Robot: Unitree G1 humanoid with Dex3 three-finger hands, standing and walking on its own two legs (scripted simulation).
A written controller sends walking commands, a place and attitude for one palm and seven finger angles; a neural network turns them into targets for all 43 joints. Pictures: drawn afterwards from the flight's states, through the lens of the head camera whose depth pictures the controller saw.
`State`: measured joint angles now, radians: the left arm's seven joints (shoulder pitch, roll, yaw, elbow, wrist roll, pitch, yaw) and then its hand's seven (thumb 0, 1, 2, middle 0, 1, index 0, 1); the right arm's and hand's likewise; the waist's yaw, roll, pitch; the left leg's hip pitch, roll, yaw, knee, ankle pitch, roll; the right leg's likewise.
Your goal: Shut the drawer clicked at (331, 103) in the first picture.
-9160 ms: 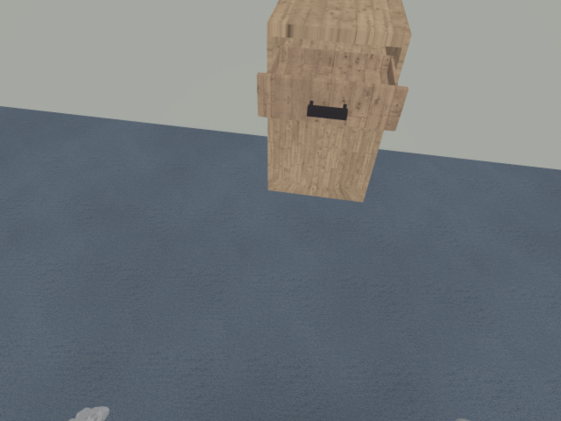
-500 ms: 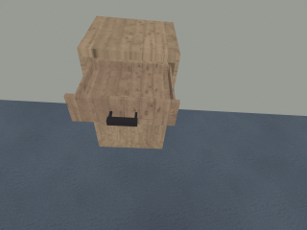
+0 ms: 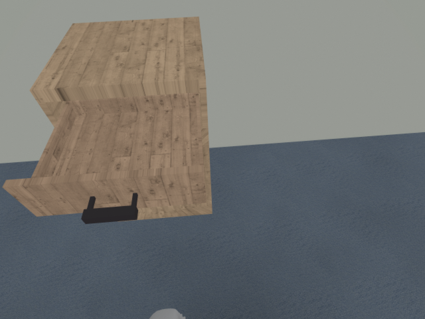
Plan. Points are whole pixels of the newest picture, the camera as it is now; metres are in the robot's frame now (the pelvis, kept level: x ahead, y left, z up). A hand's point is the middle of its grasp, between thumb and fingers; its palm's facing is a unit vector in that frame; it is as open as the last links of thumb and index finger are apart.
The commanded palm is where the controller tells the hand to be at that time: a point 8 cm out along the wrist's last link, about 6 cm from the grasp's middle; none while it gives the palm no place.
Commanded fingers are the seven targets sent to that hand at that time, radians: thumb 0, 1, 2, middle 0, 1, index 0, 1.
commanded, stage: take the last steps up to it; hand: left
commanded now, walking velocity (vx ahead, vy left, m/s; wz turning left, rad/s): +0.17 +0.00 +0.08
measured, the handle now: (112, 206) +0.37 +0.26 -0.07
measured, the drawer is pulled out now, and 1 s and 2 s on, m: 0.30 0.30 0.30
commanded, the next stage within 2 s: come to a stop and stand still in 0.10 s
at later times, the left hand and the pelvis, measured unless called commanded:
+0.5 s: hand out of the picture +0.04 +0.18 -0.18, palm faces +0.07 -0.99 -0.13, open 7.4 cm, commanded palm none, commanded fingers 0.00 0.90 0.90 -0.20 -0.30 -0.20 -0.30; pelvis +0.09 +0.03 +0.01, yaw -1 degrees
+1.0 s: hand out of the picture +0.07 +0.12 -0.17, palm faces +0.03 -0.97 -0.23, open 7.2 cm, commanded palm none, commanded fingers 0.00 0.90 0.90 -0.20 -0.30 -0.20 -0.30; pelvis +0.03 -0.06 +0.00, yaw +0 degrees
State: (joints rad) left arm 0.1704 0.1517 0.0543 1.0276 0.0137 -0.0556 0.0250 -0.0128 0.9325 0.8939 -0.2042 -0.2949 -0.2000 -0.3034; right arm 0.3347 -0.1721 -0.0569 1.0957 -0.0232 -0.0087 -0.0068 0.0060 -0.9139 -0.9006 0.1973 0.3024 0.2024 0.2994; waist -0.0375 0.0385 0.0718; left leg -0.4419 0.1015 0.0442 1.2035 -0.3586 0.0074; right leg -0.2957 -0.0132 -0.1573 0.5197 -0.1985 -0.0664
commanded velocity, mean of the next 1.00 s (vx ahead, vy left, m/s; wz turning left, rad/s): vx -0.05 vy -0.03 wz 0.01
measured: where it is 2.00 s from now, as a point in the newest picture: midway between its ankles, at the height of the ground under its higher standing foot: outside the picture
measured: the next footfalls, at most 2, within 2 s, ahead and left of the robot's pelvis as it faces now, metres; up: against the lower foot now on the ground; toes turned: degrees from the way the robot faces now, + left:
left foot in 0.28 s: +0.09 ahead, +0.10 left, +0.00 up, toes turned +2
right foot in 0.74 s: +0.07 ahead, -0.11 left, +0.00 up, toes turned -1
